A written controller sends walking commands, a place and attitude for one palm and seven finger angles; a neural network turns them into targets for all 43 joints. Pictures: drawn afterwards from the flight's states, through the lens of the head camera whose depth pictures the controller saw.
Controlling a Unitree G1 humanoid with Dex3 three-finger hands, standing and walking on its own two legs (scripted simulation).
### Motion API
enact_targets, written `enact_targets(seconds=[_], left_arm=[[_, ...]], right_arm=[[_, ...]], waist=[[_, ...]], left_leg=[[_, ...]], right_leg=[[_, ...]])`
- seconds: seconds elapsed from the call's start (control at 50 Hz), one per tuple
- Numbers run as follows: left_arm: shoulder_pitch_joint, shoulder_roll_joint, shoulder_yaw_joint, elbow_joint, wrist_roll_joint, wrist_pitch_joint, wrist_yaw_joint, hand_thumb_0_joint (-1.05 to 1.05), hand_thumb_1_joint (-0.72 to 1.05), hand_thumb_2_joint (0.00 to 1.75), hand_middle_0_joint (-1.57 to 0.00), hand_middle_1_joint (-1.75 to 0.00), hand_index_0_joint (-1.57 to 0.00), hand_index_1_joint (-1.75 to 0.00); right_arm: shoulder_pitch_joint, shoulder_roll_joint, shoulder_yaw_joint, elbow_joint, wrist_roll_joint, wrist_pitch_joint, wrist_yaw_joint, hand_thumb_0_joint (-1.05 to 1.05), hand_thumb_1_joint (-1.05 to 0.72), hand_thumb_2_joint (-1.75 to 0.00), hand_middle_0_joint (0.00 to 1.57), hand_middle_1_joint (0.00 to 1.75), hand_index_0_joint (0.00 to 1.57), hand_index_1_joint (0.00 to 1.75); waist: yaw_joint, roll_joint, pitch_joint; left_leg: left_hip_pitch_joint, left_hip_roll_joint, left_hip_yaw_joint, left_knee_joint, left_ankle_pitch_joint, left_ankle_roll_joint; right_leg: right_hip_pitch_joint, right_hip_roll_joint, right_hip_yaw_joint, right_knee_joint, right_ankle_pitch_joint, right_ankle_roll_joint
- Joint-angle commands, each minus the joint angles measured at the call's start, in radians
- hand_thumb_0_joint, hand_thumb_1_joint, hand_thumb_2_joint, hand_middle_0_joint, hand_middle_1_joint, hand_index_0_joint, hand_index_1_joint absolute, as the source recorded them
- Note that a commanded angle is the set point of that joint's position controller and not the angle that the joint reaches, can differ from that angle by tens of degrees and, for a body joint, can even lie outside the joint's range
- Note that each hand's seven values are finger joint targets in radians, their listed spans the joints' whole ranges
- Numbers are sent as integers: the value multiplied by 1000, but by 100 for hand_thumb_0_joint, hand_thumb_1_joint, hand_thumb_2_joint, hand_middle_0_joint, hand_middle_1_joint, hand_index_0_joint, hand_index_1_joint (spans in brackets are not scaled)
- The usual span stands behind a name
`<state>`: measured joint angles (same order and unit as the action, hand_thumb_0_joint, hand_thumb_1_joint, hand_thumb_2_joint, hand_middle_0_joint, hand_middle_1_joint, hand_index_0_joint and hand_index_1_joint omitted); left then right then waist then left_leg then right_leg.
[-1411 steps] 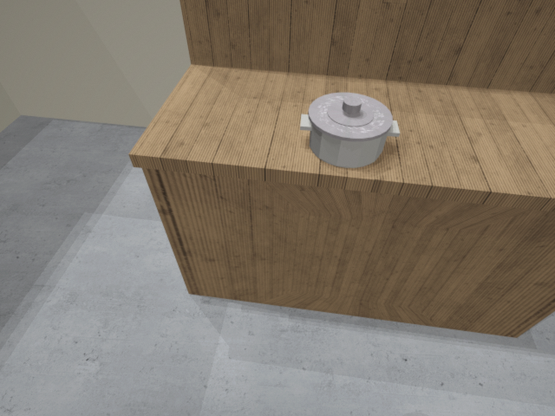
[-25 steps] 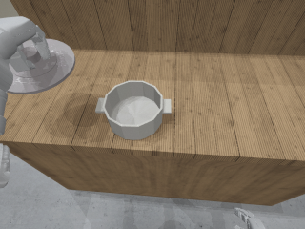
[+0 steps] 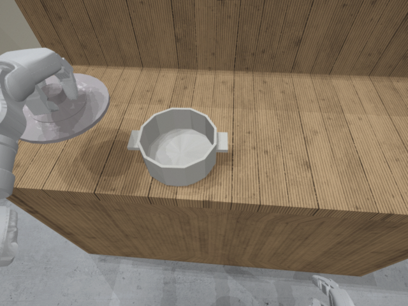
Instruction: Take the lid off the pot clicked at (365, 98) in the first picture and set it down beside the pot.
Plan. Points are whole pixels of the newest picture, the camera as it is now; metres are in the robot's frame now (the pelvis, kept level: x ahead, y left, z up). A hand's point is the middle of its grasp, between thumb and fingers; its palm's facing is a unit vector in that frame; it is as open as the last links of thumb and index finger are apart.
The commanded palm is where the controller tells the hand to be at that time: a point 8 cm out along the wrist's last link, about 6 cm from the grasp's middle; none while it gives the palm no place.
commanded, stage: lower the lid onto the table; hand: left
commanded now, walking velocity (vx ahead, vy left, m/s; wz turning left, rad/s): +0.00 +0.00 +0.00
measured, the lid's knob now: (53, 94) +0.46 +0.31 +0.16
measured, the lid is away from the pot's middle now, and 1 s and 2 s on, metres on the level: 0.23 0.23 0.23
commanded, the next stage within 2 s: none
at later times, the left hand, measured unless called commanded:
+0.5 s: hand (54, 109) +0.43 +0.30 +0.15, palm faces -0.37 -0.08 -0.93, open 6.4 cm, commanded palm +0.44 +0.30 +0.22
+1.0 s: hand (64, 119) +0.44 +0.30 +0.11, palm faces -0.41 -0.09 -0.91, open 6.3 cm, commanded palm +0.45 +0.30 +0.18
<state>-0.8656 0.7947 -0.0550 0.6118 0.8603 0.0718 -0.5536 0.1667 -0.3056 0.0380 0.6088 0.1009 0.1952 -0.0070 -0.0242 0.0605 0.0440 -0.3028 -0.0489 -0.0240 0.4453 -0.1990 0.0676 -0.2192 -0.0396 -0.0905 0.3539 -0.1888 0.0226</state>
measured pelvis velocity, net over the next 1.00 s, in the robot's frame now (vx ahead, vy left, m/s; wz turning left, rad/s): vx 0.01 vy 0.01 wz -0.02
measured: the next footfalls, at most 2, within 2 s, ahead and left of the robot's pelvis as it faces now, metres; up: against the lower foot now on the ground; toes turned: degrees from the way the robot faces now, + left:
none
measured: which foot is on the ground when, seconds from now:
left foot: down 0.00-1.00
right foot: down 0.00-1.00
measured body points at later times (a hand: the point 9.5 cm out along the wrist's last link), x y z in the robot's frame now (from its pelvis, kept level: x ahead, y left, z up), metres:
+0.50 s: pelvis +0.01 +0.00 +0.00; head +0.06 +0.00 +0.44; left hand +0.45 +0.30 +0.20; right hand +0.11 -0.27 -0.12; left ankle +0.02 +0.07 -0.74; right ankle -0.01 -0.14 -0.74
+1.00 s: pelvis +0.01 +0.01 +0.00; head +0.07 +0.01 +0.44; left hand +0.46 +0.31 +0.16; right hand +0.11 -0.26 -0.12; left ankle +0.02 +0.07 -0.74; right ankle -0.01 -0.14 -0.74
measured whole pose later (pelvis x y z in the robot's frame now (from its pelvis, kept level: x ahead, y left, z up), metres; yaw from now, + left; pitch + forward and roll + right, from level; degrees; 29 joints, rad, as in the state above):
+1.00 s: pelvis +0.01 +0.01 +0.00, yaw -1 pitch +6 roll -2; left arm -0.82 0.78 -0.03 0.79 0.87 -0.08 -0.47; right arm 0.22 -0.29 0.03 0.64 0.09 0.19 -0.02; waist -0.06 0.04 0.01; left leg -0.37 -0.05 -0.01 0.50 -0.24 0.08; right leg -0.28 -0.04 -0.07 0.38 -0.21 0.03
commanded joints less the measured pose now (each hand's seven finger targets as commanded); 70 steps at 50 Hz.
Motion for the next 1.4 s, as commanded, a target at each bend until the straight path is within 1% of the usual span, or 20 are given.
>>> enact_targets(seconds=[0.0, 0.1, 0.18, 0.26, 0.28, 0.36, 0.44, 0.58, 0.66, 0.74, 0.86, 0.88, 0.96, 1.02, 1.06, 1.14, 1.22, 1.28, 1.34, 1.38], left_arm=[[-552, 350, 138, -160, 12, -5, 58, 0, 74, 93, -90, -100, -95, -102], [-552, 298, 93, -131, 12, -21, 65, 0, 74, 93, -90, -100, -95, -102], [-553, 374, 142, -116, 16, -41, 77, 0, 74, 93, -90, -100, -95, -102], [-563, 362, 124, -100, 5, -57, 78, 0, 74, 93, -90, -100, -95, -102], [-571, 384, 147, -155, 15, -66, 84, 0, 74, 93, -90, -100, -95, -102], [-476, 378, 156, -66, 3, -79, 86, 0, 74, 93, -90, -100, -95, -102], [-493, 303, 103, -97, 1, -85, 78, 0, 74, 93, -90, -100, -95, -102], [-504, 388, 170, -104, 14, -108, 98, 0, 74, 93, -90, -100, -95, -102], [-460, 386, 178, -61, 13, -118, 112, 0, 74, 93, -90, -100, -95, -102], [-473, 289, 100, -10, 12, -115, 106, 0, 74, 93, -90, -100, -95, -102], [-457, 391, 188, -83, 17, -142, 131, 0, 74, 93, -90, -100, -95, -102], [-455, 358, 167, -71, 16, -146, 128, 0, 74, 93, -90, -100, -95, -102], [-404, 320, 143, 14, 4, -144, 129, 0, 74, 93, -90, -100, -95, -102], [-438, 284, 106, -16, 20, -147, 132, 0, 74, 93, -90, -100, -95, -102], [-428, 331, 140, -11, 22, -155, 142, 0, 74, 93, -90, -100, -95, -102], [-483, 318, 133, -76, 15, -171, 146, 0, 74, 93, -90, -100, -95, -102], [-461, 293, 116, 41, 14, -175, 154, 0, 74, 93, -90, -100, -95, -102], [-473, 303, 121, 8, 29, -183, 167, 0, 74, 93, -90, -100, -95, -102], [-442, 265, 95, 90, 32, -190, 170, 0, 74, 93, -90, -100, -95, -102], [-457, 320, 133, 105, 36, -192, 175, 0, 74, 93, -90, -100, -95, -102]], right_arm=[[-34, -154, -53, -102, -2, -37, -15, 0, -90, -90, 20, 30, 20, 30], [-23, -151, -54, -86, -2, -43, -17, 0, -90, -90, 20, 30, 20, 30], [-4, -158, -51, -79, -3, -47, -22, 0, -90, -90, 20, 30, 20, 30], [-5, -165, -56, -73, 0, -46, -29, 0, -90, -90, 20, 30, 20, 30], [4, -158, -59, -80, -7, -50, -27, 0, -90, -90, 20, 30, 20, 30], [8, -166, -59, -73, -3, -48, -24, 0, -90, -90, 20, 30, 20, 30], [6, -156, -61, -74, -4, -37, -20, 0, -90, -90, 20, 30, 20, 30], [32, -161, -66, -75, -12, -37, -21, 0, -90, -90, 20, 30, 20, 30], [38, -168, -68, -75, -10, -39, -20, 0, -90, -90, 20, 30, 20, 30], [43, -156, -65, -63, -6, -33, -19, 0, -90, -90, 20, 30, 20, 30], [48, -164, -71, -78, -14, -39, -22, 0, -90, -90, 20, 30, 20, 30], [56, -155, -67, -75, -18, -38, -22, 0, -90, -90, 20, 30, 20, 30], [54, -163, -70, -68, -8, -32, -19, 0, -90, -90, 20, 30, 20, 30], [57, -156, -69, -65, -10, -29, -19, 0, -90, -90, 20, 30, 20, 30], [59, -164, -71, -67, -12, -32, -22, 0, -90, -90, 20, 30, 20, 30], [68, -157, -71, -63, -13, -33, -30, 0, -90, -90, 20, 30, 20, 30], [88, -159, -67, -40, -12, -37, -36, 0, -90, -90, 20, 30, 20, 30], [93, -160, -73, -44, -18, -36, -36, 0, -90, -90, 20, 30, 20, 30], [101, -157, -70, -34, -15, -37, -39, 0, -90, -90, 20, 30, 20, 30], [108, -164, -69, -32, -15, -34, -39, 0, -90, -90, 20, 30, 20, 30]], waist=[[-15, 50, -418], [-25, 59, -407], [-19, 42, -439], [-31, 58, -439], [-21, 77, -494], [-29, 89, -425], [-34, 69, -413], [-31, 67, -501], [-31, 76, -469], [-43, 57, -416], [-36, 89, -510], [-37, 80, -508], [-44, 59, -418], [-48, 73, -432], [-45, 86, -446], [-47, 107, -509], [-53, 59, -437], [-49, 76, -487], [-55, 62, -446], [-52, 45, -449]], left_leg=[[271, 7, -60, -21, 271, 16], [280, 9, -62, -12, 279, 16], [258, 7, -56, -15, 270, 17], [270, 10, -56, -5, 293, 19], [295, 10, -61, -4, 336, 19], [275, 14, -62, 11, 373, 16], [275, 16, -61, 6, 347, 18], [299, 16, -69, 20, 407, 14], [298, 20, -72, 27, 427, 10], [270, 22, -68, 19, 352, 10], [322, 25, -77, 47, 474, 7], [317, 22, -76, 47, 486, 11], [264, 27, -67, 40, 419, 10], [289, 28, -73, 43, 420, 6], [285, 26, -70, 50, 402, 8], [336, 30, -82, 49, 447, 6], [280, 28, -70, 47, 355, 11], [300, 25, -72, 54, 392, 10], [275, 27, -70, 60, 369, 7], [239, 24, -63, 57, 336, 12]], right_leg=[[34, 66, 3, -17, 176, -71], [12, 69, 1, -17, 175, -72], [53, 68, 8, -6, 196, -71], [39, 63, 8, -7, 214, -71], [61, 67, 12, 0, 228, -70], [18, 67, 7, -4, 231, -72], [-3, 70, 2, -6, 212, -67], [17, 74, 11, 12, 235, -65], [-14, 73, 7, 9, 229, -69], [-51, 76, 0, 6, 185, -66], [-31, 73, 13, 21, 240, -69], [-28, 78, 11, 23, 248, -65], [-68, 70, 8, 16, 211, -66], [-84, 78, 3, 19, 193, -66], [-81, 74, 10, 19, 186, -70], [-73, 77, 6, 25, 200, -67], [-107, 77, 1, 25, 163, -66], [-96, 78, 9, 33, 178, -69], [-126, 79, 4, 39, 161, -68], [-102, 77, 10, 43, 166, -69]])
